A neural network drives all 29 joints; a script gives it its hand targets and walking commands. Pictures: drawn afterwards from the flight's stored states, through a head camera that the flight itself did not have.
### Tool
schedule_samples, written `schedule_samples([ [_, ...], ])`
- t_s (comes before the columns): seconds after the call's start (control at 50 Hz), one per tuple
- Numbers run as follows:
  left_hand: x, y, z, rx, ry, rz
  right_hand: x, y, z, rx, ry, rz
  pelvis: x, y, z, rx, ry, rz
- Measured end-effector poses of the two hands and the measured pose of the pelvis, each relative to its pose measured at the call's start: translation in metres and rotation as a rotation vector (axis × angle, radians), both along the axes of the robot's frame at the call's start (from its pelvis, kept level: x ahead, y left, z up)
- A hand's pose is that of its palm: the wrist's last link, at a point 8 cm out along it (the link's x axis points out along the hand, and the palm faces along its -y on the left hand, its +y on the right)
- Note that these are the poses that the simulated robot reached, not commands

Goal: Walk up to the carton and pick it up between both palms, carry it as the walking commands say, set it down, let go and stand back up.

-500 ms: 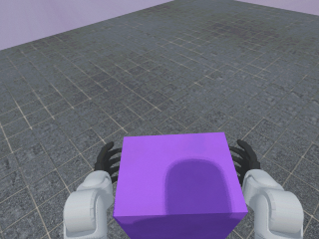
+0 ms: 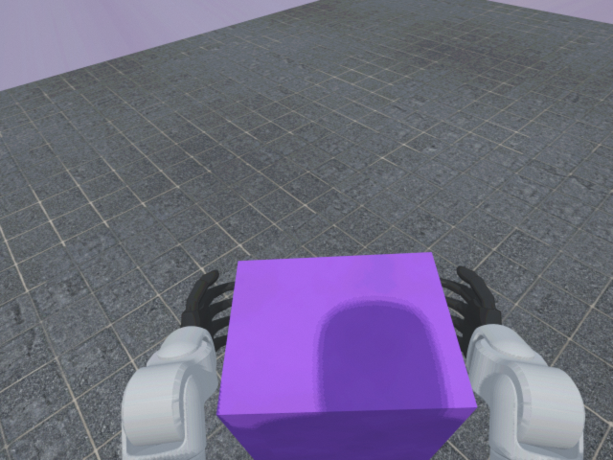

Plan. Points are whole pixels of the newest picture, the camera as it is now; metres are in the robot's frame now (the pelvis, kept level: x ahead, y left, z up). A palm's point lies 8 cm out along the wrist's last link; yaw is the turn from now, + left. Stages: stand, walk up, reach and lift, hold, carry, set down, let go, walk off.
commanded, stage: carry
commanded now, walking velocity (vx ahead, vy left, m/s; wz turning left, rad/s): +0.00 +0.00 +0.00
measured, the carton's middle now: (338, 371) +0.24 +0.00 +0.02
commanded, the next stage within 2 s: none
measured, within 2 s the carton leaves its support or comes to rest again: neither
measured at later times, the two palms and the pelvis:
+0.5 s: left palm (191, 315) +0.27 +0.17 +0.09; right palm (452, 309) +0.28 -0.14 +0.09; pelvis +0.03 +0.02 +0.00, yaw +0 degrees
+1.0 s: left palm (185, 297) +0.30 +0.19 +0.09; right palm (434, 290) +0.31 -0.13 +0.09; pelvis +0.06 +0.03 -0.01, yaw +1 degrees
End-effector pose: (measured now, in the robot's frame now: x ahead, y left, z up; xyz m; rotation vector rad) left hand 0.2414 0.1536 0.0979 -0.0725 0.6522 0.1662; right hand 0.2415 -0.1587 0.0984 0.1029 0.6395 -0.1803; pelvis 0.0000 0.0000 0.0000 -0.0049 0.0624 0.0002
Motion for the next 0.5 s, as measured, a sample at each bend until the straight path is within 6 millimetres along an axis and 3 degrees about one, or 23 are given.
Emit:
schedule_samples([
  [0.5, 0.033, 0.019, -0.008, -0.008, 0.001, 0.007, 0.036, 0.019, -0.005, -0.012, 0.002, 0.009, 0.032, 0.016, -0.003, -0.006, 0.007, 0.004],
])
